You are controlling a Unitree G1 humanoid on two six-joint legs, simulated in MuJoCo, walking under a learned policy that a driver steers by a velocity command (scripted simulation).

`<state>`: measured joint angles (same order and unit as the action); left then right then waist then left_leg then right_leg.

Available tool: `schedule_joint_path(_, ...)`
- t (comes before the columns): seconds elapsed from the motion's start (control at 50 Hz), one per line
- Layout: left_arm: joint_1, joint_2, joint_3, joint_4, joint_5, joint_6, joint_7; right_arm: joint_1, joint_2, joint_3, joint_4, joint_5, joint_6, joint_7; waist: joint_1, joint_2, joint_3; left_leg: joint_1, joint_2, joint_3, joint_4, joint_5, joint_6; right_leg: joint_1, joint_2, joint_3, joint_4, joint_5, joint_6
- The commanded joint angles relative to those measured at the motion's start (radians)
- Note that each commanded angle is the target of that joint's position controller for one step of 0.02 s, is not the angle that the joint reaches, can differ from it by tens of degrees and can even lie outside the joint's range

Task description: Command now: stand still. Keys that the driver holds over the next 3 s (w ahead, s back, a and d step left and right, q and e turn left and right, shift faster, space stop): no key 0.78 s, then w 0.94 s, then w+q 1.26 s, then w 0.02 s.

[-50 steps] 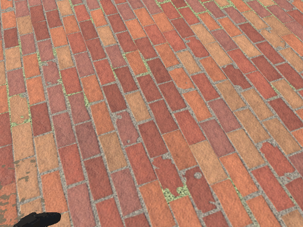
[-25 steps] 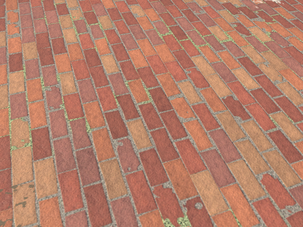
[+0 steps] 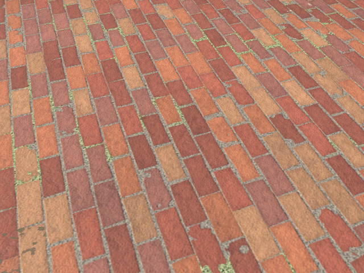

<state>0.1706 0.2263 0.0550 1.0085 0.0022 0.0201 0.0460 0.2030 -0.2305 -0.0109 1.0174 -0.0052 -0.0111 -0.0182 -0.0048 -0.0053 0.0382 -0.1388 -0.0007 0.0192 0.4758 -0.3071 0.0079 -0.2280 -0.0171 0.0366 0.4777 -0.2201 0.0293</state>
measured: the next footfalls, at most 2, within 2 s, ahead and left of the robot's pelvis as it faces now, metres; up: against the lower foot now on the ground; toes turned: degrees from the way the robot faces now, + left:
left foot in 1.54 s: +0.48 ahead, +0.09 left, +0.00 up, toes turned +3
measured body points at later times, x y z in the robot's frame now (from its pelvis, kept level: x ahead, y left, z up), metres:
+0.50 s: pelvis +0.00 +0.00 +0.00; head +0.01 +0.01 +0.45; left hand +0.03 +0.26 -0.15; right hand +0.01 -0.24 -0.15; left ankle -0.03 +0.11 -0.74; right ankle +0.02 -0.14 -0.74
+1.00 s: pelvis +0.03 -0.01 +0.00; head +0.03 -0.03 +0.45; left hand +0.06 +0.24 -0.15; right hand -0.01 -0.27 -0.16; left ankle -0.03 +0.11 -0.74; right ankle +0.03 -0.13 -0.71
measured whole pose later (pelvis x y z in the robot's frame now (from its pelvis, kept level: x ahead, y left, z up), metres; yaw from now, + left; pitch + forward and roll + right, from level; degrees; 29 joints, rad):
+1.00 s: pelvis +0.03 -0.01 +0.00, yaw +0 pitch +0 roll +0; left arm 0.25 0.21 0.03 1.12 -0.03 -0.05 0.01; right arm 0.41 -0.23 -0.04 1.07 0.03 -0.04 -0.03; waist -0.02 0.03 -0.02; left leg -0.10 0.02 0.01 0.45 -0.35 0.02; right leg -0.34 -0.02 -0.05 0.74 -0.44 -0.06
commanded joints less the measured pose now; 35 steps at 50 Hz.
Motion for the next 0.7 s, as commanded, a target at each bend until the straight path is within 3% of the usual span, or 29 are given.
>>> schedule_joint_path(0.02,0.004,0.108,0.018,-0.009,0.0,-0.007,0.004,0.027,-0.106,-0.018,-0.018,0.0,-0.007,-0.005,0.001,0.011,-0.022,-0.091,0.042,-0.04,-0.108,0.173,0.013,0.089,-0.019,0.016,-0.045,0.202,-0.029)
schedule_joint_path(0.34,0.017,0.094,0.0,0.086,-0.002,-0.008,0.006,0.094,-0.086,-0.01,0.027,0.0,-0.005,-0.011,0.004,0.008,0.001,-0.097,0.033,-0.037,-0.125,0.132,0.016,0.067,-0.014,0.003,-0.063,0.153,-0.023)
schedule_joint_path(0.7,0.061,0.075,-0.016,0.127,-0.004,-0.009,0.009,0.164,-0.06,-0.004,0.045,0.003,-0.005,-0.013,0.005,0.008,0.014,-0.102,0.027,-0.035,-0.127,0.133,0.019,0.049,-0.012,-0.002,-0.064,0.139,-0.021)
